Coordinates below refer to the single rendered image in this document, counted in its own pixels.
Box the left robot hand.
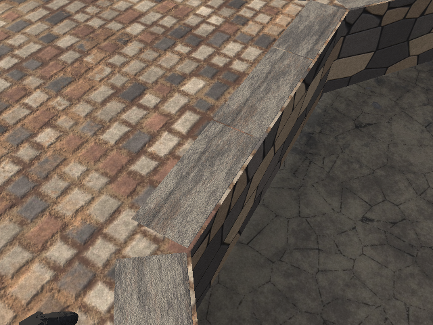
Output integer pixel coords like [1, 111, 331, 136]
[19, 311, 78, 325]

